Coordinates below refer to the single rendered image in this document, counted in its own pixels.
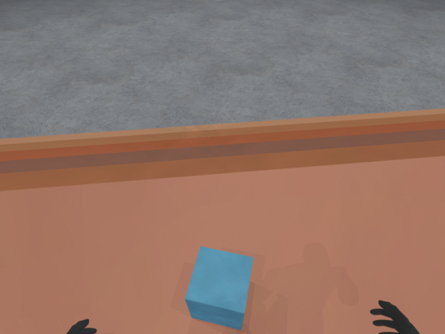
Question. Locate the robot left hand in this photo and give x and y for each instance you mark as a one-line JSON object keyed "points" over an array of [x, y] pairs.
{"points": [[79, 328]]}

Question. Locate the robot right hand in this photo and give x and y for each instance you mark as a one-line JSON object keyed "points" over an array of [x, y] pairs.
{"points": [[400, 321]]}

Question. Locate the carton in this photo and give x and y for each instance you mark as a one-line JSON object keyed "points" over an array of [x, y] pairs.
{"points": [[218, 289]]}

